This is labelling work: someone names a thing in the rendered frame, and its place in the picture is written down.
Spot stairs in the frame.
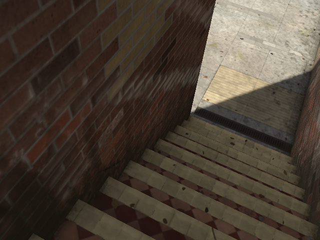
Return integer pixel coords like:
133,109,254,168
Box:
28,115,319,240

